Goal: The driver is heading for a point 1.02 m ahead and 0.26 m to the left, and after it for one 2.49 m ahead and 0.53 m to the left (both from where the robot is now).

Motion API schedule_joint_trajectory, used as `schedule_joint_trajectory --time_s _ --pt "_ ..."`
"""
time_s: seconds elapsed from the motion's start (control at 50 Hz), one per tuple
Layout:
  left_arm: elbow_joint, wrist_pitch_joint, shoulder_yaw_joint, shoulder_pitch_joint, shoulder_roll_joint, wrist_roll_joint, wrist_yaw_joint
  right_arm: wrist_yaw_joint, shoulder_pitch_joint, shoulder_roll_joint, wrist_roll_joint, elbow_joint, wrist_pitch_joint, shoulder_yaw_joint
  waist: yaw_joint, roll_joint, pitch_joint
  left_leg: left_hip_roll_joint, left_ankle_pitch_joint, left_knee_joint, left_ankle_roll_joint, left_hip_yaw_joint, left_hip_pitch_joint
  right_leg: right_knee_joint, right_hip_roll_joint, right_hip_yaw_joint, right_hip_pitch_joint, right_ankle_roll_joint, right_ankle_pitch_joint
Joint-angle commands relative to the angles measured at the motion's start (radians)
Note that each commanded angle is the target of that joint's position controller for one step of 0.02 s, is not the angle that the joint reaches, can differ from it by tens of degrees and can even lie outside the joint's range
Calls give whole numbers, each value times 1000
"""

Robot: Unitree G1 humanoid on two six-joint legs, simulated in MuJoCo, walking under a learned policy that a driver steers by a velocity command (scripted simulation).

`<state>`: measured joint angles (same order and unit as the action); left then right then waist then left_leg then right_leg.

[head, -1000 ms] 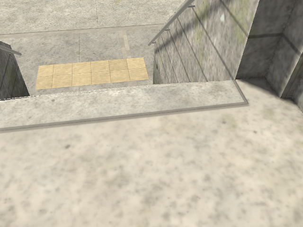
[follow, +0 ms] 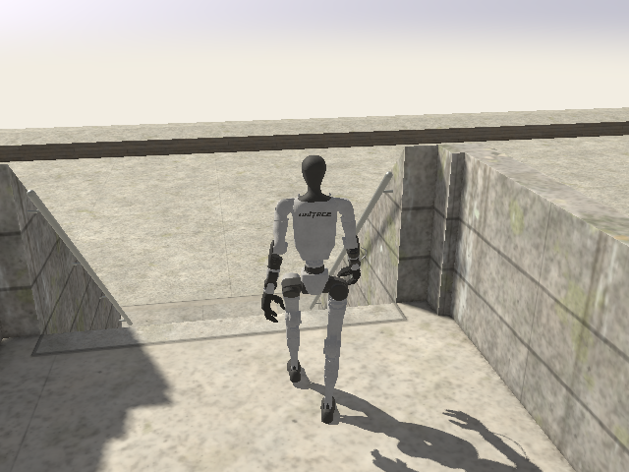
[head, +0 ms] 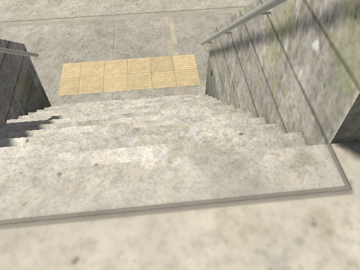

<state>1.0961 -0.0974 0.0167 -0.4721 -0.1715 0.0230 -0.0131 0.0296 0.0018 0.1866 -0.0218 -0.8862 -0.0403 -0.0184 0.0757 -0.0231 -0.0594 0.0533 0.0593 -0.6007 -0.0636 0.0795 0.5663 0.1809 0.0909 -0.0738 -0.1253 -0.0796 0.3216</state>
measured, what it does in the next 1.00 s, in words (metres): walks ahead, turning left: left foot, then right foot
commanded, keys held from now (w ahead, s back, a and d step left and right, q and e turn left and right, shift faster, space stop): w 0.40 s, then w+q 0.60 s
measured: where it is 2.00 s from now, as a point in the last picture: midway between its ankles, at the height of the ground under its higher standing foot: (155, 169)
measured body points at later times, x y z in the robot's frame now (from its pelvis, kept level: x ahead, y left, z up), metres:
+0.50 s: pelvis +0.27 +0.02 +0.01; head +0.30 +0.02 +0.46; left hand +0.45 +0.24 -0.12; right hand +0.18 -0.21 -0.14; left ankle +0.17 +0.09 -0.73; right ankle +0.44 -0.11 -0.70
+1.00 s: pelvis +0.52 +0.00 +0.00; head +0.55 +0.01 +0.45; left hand +0.42 +0.23 -0.14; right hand +0.74 -0.18 -0.11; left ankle +0.64 +0.16 -0.68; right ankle +0.46 -0.09 -0.73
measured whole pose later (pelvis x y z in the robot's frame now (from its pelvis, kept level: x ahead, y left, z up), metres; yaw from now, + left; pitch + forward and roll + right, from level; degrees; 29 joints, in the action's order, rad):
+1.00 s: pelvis +0.52 +0.00 +0.00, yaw +16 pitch +0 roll -1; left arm 0.96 -0.09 0.05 -0.44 -0.19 0.02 -0.02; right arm 0.03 -0.12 0.21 -0.04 -0.80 0.02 -0.06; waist 0.04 -0.03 -0.04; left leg 0.08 0.04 -0.81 -0.08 0.06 0.65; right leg 0.35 -0.01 -0.28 0.02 -0.03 0.33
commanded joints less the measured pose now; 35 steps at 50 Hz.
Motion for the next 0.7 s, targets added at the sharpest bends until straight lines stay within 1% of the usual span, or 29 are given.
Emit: schedule_joint_trajectory --time_s 0.02,0.04,0.06,0.08,0.1,0.12,0.14,0.16,0.18,0.2,0.22,0.26,0.28,0.32,0.36,0.4,0.44,0.48,0.5,0.52,0.54,0.56,0.58,0.6,0.62,0.64,0.66,0.68,0.7 --pt "-14 -2 29 -29 -162 6 -12 -13 -34 96 0 46 -26 -28 -82 104 3 -68 105 58 -50 30 -106 165 -302 90 -18 -94 -981" --pt "-14 1 32 -15 -169 6 -11 -21 -165 114 -2 3 -33 -41 -137 98 68 -99 104 105 -73 40 -248 310 -286 75 -8 -81 -1043" --pt "-24 1 29 5 -164 -3 -8 -31 -341 147 -16 -53 -42 -57 -210 78 156 -60 55 147 -105 -1 -491 513 -253 48 117 -62 -915" --pt "-64 -2 12 -16 -103 -28 0 -43 -502 247 -42 -79 -46 -85 -239 -51 293 200 147 157 -180 -313 -786 845 -172 -2 393 -30 -513" --pt "-56 -1 20 -99 -85 -47 8 -29 -501 273 -22 -86 -31 -98 -190 -213 395 385 139 293 -307 -756 -926 1159 7 36 655 -6 189" --pt "-68 5 39 -11 -152 -21 3 -21 -384 228 6 -69 -24 -88 -153 -53 254 332 201 319 -273 -655 -806 1200 -70 133 748 -23 122" --pt "-93 1 38 67 -133 -15 7 -18 -297 162 11 -55 -28 -70 -133 -17 125 298 175 352 -245 -517 -656 1162 -108 132 763 -23 43" --pt "-98 1 38 96 -111 -13 10 -16 -259 108 5 -57 -35 -56 -99 15 50 250 98 390 -204 -419 -535 1095 -143 125 729 -22 -3" --pt "-105 13 40 104 -102 3 14 -21 -261 75 6 -73 -43 -44 -71 1 22 208 34 407 -173 -347 -460 1039 -164 128 686 -14 -24" --pt "-94 28 37 76 -78 12 20 -24 -273 57 4 -87 -49 -36 -48 -14 22 179 -3 420 -153 -292 -417 1006 -170 121 640 -3 -34" --pt "-94 38 37 70 -67 16 25 -25 -304 61 3 -100 -57 -36 -42 -20 26 168 -53 426 -151 -266 -404 987 -168 110 625 6 -42" --pt "-113 52 39 113 -64 17 33 -28 -349 95 6 -118 -67 -41 -34 -23 13 153 -97 445 -157 -220 -398 940 -176 89 664 24 -76" --pt "-131 57 39 157 -69 16 34 -30 -367 111 6 -121 -68 -43 -38 -26 -2 149 -91 462 -159 -204 -399 904 -186 80 699 33 -109" --pt "-168 61 38 259 -78 14 37 -30 -403 110 7 -128 -67 -40 -57 -27 -31 136 -105 482 -156 -182 -418 809 -201 61 761 51 -181" --pt "-199 59 31 345 -71 8 39 -31 -433 108 7 -131 -65 -37 -77 -30 -42 117 -148 482 -144 -148 -437 682 -198 40 765 61 -243" --pt "-222 58 23 412 -60 2 39 -32 -471 111 8 -140 -65 -36 -99 -37 -43 112 -200 473 -135 -126 -468 577 -182 18 744 61 -291" --pt "-248 58 21 477 -66 -3 32 -36 -524 105 5 -158 -62 -35 -122 -40 -49 119 -211 457 -131 -145 -506 506 -162 7 730 61 -302" --pt "-272 53 20 525 -76 -4 27 -44 -544 118 -1 -164 -54 -37 -136 -44 -56 136 -250 424 -144 -171 -567 458 -150 8 744 55 -280" --pt "-283 49 22 536 -83 -4 25 -48 -542 126 -5 -162 -51 -40 -134 -46 -59 148 -277 402 -148 -187 -592 437 -146 14 741 49 -256" --pt "-290 44 24 530 -91 -4 24 -52 -537 133 -7 -161 -49 -42 -125 -49 -55 160 -312 376 -149 -202 -612 417 -139 20 722 39 -226" --pt "-289 38 27 503 -100 -6 21 -55 -518 142 -9 -156 -46 -46 -104 -53 -45 166 -375 339 -141 -208 -619 392 -127 22 674 27 -191" --pt "-274 29 34 432 -114 -5 16 -56 -493 154 -8 -149 -45 -49 -69 -57 -16 157 -475 267 -125 -203 -607 357 -101 16 570 12 -147" --pt "-230 17 46 288 -132 1 11 -51 -462 167 -2 -141 -45 -55 -7 -38 59 110 -547 114 -99 -173 -566 289 -73 -2 375 -5 -192" --pt "-186 1 66 110 -187 22 0 -45 -445 152 11 -121 -47 -53 57 11 176 53 -394 -111 -73 -138 -412 277 -164 84 102 -40 -211" --pt "-193 -1 92 -12 -295 46 -10 -42 -494 60 41 -74 -46 -33 61 185 339 -70 100 -452 -29 -63 -135 223 -460 441 -176 -99 -117" --pt "-194 19 97 30 -308 22 -2 -44 -546 89 31 -74 -36 -49 18 256 384 -126 474 -628 -27 -111 14 118 -554 698 -168 -164 -117" --pt "-217 29 79 128 -225 10 2 -47 -504 124 13 -77 -21 -62 -22 134 248 -53 417 -693 -30 -149 63 106 -523 587 -45 -144 -5" --pt "-230 26 61 202 -151 6 3 -39 -436 104 4 -62 -18 -60 -31 66 122 -17 344 -671 -25 -143 74 66 -474 452 99 -120 -1" --pt "-232 22 52 236 -120 7 2 -32 -414 81 2 -53 -13 -61 -55 75 63 11 297 -629 -22 -140 50 27 -424 348 196 -88 -19"
Keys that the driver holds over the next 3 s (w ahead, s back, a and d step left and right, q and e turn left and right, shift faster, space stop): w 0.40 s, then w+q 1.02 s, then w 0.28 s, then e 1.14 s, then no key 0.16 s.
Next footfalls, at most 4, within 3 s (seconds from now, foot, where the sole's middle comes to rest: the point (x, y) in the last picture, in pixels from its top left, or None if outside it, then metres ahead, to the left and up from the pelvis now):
0.06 left None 0.21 0.09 -0.77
0.60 right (226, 258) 0.50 -0.09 -0.77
1.12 left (164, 205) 0.70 0.15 -0.77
1.70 right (187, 168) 0.88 0.07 -0.77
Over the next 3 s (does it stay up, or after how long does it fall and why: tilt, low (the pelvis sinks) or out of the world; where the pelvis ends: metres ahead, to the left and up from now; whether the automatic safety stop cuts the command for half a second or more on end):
stays up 0.90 0.15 -0.22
